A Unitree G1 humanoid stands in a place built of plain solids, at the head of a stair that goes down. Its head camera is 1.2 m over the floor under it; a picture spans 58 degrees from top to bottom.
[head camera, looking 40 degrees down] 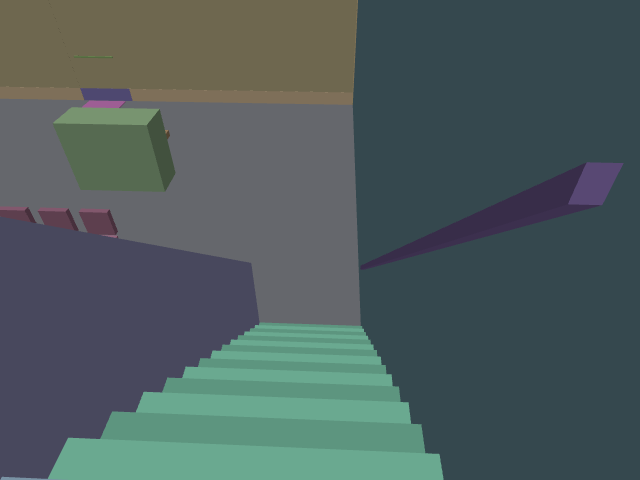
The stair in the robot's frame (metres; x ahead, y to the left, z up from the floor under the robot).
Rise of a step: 0.20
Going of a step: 0.20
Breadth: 1.20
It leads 2 degrees to the right of straight ahead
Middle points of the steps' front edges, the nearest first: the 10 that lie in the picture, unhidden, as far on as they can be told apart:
0.64 0.22 -0.20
0.84 0.21 -0.40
1.04 0.20 -0.60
1.24 0.20 -0.80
1.44 0.19 -1.00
1.64 0.18 -1.20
1.84 0.17 -1.40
2.04 0.16 -1.60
2.24 0.15 -1.80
2.44 0.14 -2.00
